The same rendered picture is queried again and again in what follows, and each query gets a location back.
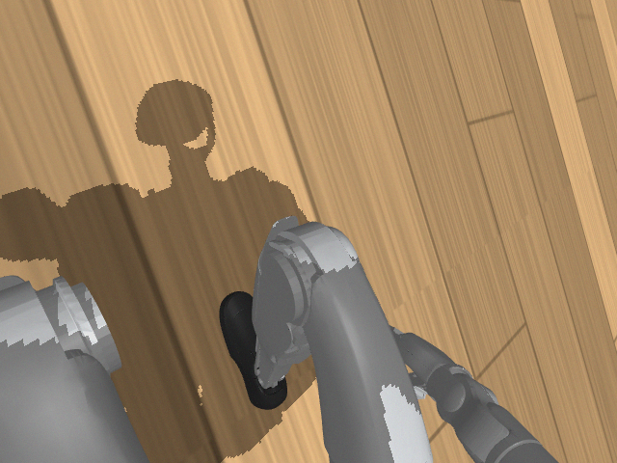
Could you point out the right robot arm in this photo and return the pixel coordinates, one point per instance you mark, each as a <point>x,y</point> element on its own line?
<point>487,431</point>

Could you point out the right robot hand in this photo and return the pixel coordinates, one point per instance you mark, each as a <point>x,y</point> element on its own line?
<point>422,357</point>

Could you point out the right robot foot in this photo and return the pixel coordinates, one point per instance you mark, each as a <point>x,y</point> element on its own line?
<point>240,337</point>

